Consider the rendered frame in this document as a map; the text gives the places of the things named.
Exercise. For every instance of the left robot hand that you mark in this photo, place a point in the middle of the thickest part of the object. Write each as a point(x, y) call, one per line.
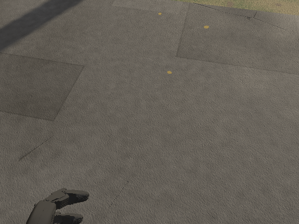
point(44, 212)

